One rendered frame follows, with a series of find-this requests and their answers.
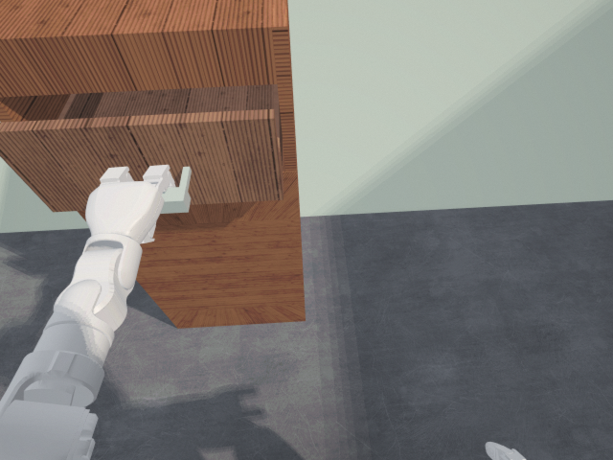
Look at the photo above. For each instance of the cabinet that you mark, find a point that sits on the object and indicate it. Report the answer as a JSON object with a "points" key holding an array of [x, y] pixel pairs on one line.
{"points": [[221, 264]]}

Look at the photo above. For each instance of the left robot hand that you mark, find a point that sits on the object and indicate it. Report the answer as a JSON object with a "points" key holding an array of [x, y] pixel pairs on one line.
{"points": [[131, 208]]}

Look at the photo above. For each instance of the left robot forearm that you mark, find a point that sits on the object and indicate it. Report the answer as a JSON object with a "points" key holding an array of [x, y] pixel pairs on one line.
{"points": [[66, 364]]}

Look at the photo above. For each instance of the left robot upper arm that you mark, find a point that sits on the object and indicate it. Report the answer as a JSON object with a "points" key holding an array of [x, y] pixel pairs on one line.
{"points": [[46, 431]]}

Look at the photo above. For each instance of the drawer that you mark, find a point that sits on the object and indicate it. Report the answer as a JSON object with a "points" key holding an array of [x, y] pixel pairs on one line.
{"points": [[230, 137]]}

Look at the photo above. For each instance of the handle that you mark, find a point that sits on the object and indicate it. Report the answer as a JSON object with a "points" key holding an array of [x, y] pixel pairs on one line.
{"points": [[177, 199]]}

